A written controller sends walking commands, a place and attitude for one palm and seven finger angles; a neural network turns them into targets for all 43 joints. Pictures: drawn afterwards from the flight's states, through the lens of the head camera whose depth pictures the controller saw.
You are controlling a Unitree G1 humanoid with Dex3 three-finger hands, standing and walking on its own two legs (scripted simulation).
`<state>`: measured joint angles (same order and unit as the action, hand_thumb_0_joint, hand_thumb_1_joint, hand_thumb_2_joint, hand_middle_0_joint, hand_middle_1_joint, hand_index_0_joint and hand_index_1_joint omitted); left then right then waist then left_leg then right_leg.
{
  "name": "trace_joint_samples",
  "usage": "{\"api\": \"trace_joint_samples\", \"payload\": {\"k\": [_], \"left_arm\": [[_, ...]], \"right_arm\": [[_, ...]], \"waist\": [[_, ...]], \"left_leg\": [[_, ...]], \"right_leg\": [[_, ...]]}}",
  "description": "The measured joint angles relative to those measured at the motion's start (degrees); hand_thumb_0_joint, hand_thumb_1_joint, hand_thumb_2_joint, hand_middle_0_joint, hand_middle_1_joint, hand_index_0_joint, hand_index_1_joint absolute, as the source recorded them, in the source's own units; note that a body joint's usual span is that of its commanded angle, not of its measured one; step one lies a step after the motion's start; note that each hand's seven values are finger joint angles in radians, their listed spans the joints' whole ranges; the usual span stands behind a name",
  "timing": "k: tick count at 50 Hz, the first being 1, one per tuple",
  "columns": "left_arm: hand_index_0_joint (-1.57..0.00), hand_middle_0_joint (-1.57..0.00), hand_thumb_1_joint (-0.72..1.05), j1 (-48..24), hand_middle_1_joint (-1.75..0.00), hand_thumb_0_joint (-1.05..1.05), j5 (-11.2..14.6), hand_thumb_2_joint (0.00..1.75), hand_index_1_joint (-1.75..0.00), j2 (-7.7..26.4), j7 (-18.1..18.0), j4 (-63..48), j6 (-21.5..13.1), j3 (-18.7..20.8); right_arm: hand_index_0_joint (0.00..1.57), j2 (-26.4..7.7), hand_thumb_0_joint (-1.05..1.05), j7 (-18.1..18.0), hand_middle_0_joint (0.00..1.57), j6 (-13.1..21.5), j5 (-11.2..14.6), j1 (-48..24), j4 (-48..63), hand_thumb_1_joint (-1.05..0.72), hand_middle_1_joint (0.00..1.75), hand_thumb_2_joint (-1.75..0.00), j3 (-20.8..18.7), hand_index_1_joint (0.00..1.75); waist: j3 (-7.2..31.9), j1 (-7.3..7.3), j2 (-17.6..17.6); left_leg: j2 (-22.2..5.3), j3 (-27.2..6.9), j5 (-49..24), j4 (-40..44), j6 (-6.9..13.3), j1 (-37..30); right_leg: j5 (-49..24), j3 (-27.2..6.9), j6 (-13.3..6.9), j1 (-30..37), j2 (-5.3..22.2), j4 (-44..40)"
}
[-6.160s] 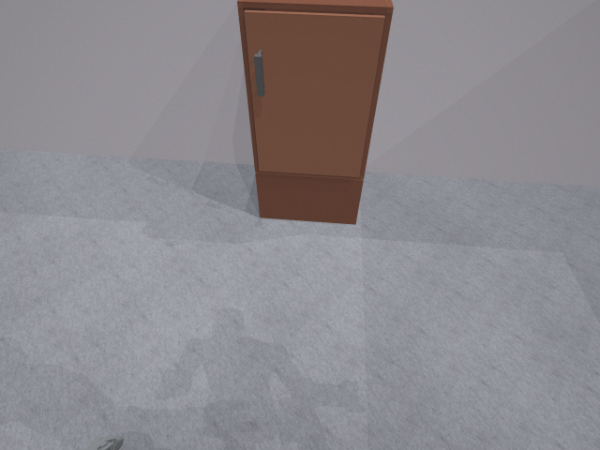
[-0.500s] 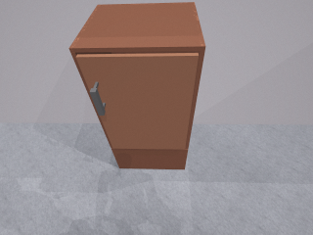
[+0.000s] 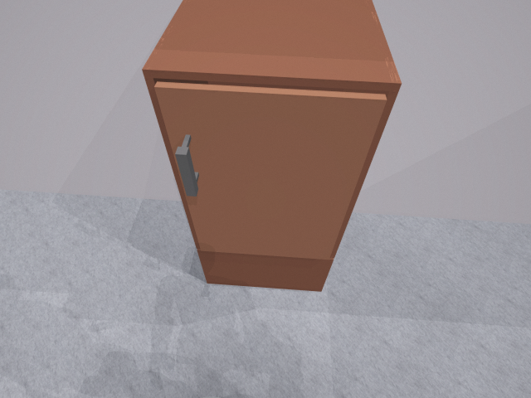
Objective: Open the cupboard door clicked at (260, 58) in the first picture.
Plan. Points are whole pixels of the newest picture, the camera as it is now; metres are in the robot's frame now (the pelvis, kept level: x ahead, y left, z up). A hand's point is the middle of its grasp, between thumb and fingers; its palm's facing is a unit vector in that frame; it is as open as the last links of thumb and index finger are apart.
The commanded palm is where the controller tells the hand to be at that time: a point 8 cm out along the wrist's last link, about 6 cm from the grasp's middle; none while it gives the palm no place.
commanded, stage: come to a stop and stand still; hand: left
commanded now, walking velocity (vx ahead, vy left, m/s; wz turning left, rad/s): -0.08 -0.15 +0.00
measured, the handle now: (189, 166) +0.55 +0.21 -0.02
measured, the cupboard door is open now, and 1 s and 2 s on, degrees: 0 0 0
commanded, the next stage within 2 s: none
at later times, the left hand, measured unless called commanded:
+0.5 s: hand out of the picture +0.06 +0.17 -0.15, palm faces +0.01 -0.97 -0.25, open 7.3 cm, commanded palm none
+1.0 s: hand out of the picture -0.05 +0.20 -0.16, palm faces +0.02 -0.98 -0.19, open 7.4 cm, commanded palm none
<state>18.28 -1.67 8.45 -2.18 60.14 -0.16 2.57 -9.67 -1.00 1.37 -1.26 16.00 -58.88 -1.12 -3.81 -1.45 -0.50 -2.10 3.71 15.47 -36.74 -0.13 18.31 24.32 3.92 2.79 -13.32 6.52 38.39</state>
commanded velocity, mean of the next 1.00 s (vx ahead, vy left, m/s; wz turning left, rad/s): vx -0.02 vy -0.03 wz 0.00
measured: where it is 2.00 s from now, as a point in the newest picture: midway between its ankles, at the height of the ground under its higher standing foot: outside the picture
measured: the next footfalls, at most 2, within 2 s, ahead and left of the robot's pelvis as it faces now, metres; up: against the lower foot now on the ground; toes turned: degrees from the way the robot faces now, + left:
right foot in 0.24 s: +0.03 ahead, -0.09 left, +0.00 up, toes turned -2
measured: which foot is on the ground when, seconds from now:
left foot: down 0.00-1.00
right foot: down 0.00-0.00, up 0.02-0.22, down 0.24-1.00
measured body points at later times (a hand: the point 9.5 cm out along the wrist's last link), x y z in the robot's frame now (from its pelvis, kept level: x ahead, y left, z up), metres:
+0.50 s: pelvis +0.00 -0.01 +0.01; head +0.00 -0.02 +0.46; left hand +0.06 +0.22 -0.13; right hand +0.06 -0.25 -0.14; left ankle +0.01 +0.10 -0.72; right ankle -0.01 -0.10 -0.72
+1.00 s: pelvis -0.04 +0.02 +0.02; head -0.05 +0.04 +0.47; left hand -0.05 +0.25 -0.14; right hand -0.07 -0.20 -0.13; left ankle +0.01 +0.10 -0.72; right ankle -0.01 -0.10 -0.72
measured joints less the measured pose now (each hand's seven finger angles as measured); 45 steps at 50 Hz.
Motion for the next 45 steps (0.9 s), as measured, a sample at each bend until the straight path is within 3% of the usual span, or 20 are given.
{"api": "trace_joint_samples", "payload": {"k": [3,6,9,12,14,17,20,25,28,45], "left_arm": [[-0.2,-0.2,0.91,-0.54,-0.3,0.0,0.61,0.9,-0.3,0.93,-0.2,1.18,1.99,-0.03],[-0.2,-0.2,0.91,-2.42,-0.3,0.0,0.7,0.9,-0.3,1.44,-0.06,1.24,2.04,-0.09],[-0.2,-0.2,0.91,-4.48,-0.3,0.0,0.99,0.9,-0.3,1.16,0.33,0.1,1.46,-0.35],[-0.2,-0.2,0.91,-5.49,-0.3,0.0,0.73,0.9,-0.3,1.06,0.71,-1.44,0.99,-0.38],[-0.2,-0.2,0.91,-5.83,-0.3,0.0,0.35,0.9,-0.3,0.68,0.66,-1.89,0.56,-0.45],[-0.2,-0.2,0.91,-5.38,-0.3,0.0,-0.06,0.9,-0.3,0.23,0.15,-2.34,-0.11,-1.12],[-0.2,-0.2,0.92,-4.09,-0.3,0.0,-0.16,0.9,-0.3,0.0,-1.1,-3.38,-0.9,-1.53],[-0.2,-0.2,0.91,-3.07,-0.3,0.0,0.38,0.9,-0.3,1.1,-1.27,-4.41,-0.5,-2.09],[-0.2,-0.2,0.91,-3.06,-0.3,0.0,0.56,0.9,-0.3,1.48,-1.06,-4.33,0.22,-2.24],[-0.2,-0.2,0.91,2.56,-0.3,0.0,0.5,0.9,-0.3,2.29,0.4,-2.95,0.98,-2.25]], "right_arm": [[0.2,0.66,0.02,-0.46,0.2,0.45,-0.47,-1.11,0.29,-0.94,0.3,-0.9,0.07,0.3],[0.2,1.17,0.02,-1.21,0.2,0.44,-0.79,-1.92,0.19,-0.94,0.3,-0.9,0.41,0.3],[0.2,0.75,0.02,-1.56,0.2,-0.08,-0.81,-3.08,0.09,-0.94,0.3,-0.9,0.41,0.3],[0.2,0.37,0.01,-1.47,0.21,-0.81,-0.57,-3.83,0.38,-0.94,0.3,-0.9,0.05,0.3],[0.21,-0.15,0.01,-1.36,0.21,-1.32,-0.23,-4.39,0.25,-0.93,0.3,-0.9,-0.39,0.3],[0.2,-0.69,0.01,-1.0,0.2,-2.21,0.19,-4.52,0.17,-0.92,0.3,-0.9,-0.79,0.3],[0.2,-1.12,0.01,-0.44,0.2,-2.4,0.49,-4.52,1.57,-0.92,0.3,-0.9,-0.7,0.3],[0.2,-0.41,0.01,-0.31,0.2,-1.54,0.58,-3.85,2.82,-0.91,0.3,-0.9,-0.35,0.3],[0.2,0.05,0.01,-0.24,0.2,-1.63,0.22,-3.31,2.56,-0.91,0.3,-0.9,0.29,0.3],[0.2,0.03,0.01,0.39,0.2,-2.15,-0.63,5.03,-0.39,-0.92,0.3,-0.9,1.53,0.3]], "waist": [[0.39,0.39,-1.9],[0.57,0.83,-1.99],[-0.05,0.96,-0.92],[-0.19,1.06,-0.17],[-0.38,1.21,1.22],[0.43,1.67,2.37],[1.05,1.72,2.31],[2.45,2.15,0.75],[3.55,1.6,-0.32],[4.9,1.92,-0.47]], "left_leg": [[0.76,1.47,3.83,-1.26,0.56,-0.64],[1.12,1.27,2.63,2.53,0.49,-2.09],[1.14,0.91,0.44,5.96,0.58,-3.06],[0.99,1.07,0.06,6.27,-0.07,-2.76],[0.04,0.91,0.75,4.96,-0.68,-2.37],[-0.24,0.13,5.48,1.8,-0.69,-1.54],[0.63,-0.12,6.92,-0.81,-0.2,-1.64],[1.64,-0.53,-0.06,5.03,0.92,-5.28],[1.49,-0.52,0.55,4.85,0.78,-5.99],[2.76,-0.84,-3.9,7.9,2.97,-1.64]], "right_leg": [[6.77,-3.08,-1.8,-2.39,-1.1,7.09],[6.75,-2.49,-2.47,-3.98,-2.83,9.58],[4.13,-1.11,-2.35,-3.75,-4.02,4.97],[-4.18,-0.5,-2.58,-2.02,-4.93,-3.6],[-5.73,-0.29,-4.48,-1.56,-5.98,-4.76],[-4.84,-0.01,-5.79,-1.53,-6.76,-4.8],[-5.51,-0.8,-5.92,-1.08,-7.08,-5.3],[-5.12,-0.21,-5.72,0.7,-7.43,-4.4],[-6.3,-0.21,-5.73,2.12,-7.61,-5.96],[-11.03,-0.02,-3.84,-1.04,-6.63,-10.81]]}}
